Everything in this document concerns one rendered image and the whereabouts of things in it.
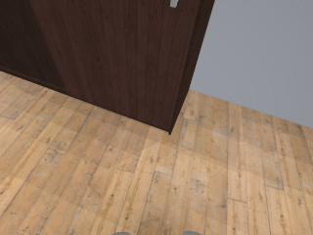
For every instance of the wardrobe door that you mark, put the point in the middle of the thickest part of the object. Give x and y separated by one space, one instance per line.
124 55
22 44

